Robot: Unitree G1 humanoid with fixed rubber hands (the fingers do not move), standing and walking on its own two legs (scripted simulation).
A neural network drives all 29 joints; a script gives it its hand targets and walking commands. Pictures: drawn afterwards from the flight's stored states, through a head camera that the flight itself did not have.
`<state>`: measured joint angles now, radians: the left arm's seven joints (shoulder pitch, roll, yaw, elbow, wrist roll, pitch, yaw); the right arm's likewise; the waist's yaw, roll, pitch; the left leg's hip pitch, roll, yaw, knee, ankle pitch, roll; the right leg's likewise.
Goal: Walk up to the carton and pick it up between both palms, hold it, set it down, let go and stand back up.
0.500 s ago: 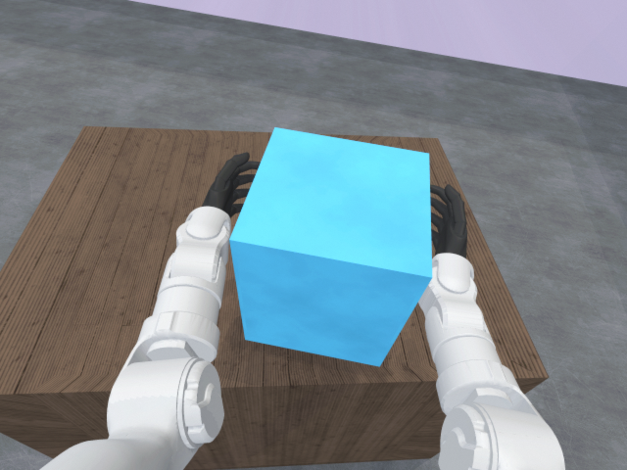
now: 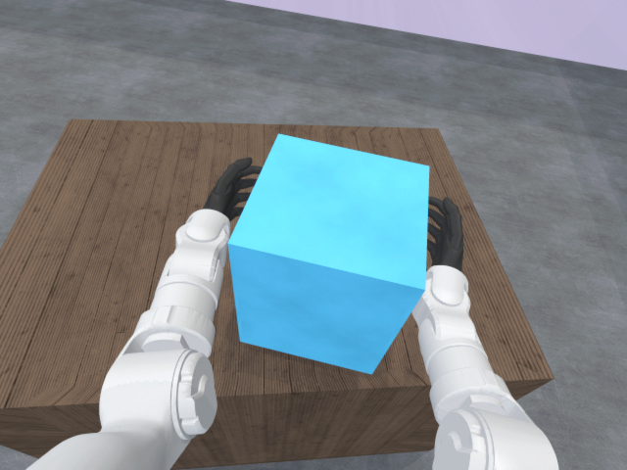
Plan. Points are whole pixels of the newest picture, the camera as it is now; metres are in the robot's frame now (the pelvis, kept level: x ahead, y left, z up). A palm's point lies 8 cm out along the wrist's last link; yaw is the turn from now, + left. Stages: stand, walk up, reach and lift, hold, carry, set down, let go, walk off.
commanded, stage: set down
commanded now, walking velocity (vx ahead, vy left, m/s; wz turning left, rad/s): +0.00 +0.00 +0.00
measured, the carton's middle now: (327, 260) +0.39 -0.03 +0.02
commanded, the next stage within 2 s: none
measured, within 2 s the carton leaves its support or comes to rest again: rests again in 0.82 s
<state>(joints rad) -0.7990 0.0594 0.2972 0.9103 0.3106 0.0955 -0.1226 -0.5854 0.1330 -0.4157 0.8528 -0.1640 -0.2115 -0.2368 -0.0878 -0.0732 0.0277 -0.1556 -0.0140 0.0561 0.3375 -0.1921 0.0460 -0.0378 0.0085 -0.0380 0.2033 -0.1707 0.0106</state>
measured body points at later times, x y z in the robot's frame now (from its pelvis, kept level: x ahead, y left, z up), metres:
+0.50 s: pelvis -0.02 +0.00 +0.00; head +0.03 +0.04 +0.44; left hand +0.45 +0.10 +0.08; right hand +0.36 -0.19 +0.06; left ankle -0.01 +0.08 -0.75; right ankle -0.04 -0.12 -0.75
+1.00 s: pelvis +0.00 +0.00 +0.00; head +0.06 +0.04 +0.44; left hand +0.46 +0.11 +0.05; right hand +0.37 -0.18 +0.04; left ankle -0.01 +0.08 -0.75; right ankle -0.04 -0.12 -0.75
